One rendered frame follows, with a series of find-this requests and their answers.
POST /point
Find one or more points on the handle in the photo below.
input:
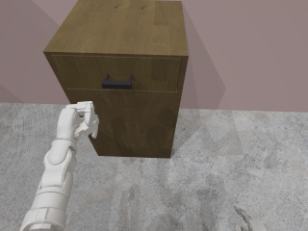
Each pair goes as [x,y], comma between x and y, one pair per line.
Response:
[118,85]

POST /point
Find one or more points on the left robot forearm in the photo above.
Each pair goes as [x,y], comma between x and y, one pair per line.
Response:
[48,209]

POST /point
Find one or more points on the drawer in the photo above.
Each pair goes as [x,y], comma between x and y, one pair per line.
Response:
[148,73]

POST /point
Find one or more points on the left robot hand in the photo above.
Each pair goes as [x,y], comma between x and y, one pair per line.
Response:
[72,127]

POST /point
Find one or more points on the cabinet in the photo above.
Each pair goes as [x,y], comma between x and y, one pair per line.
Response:
[132,123]

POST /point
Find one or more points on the right robot hand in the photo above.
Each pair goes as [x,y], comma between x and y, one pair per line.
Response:
[248,216]

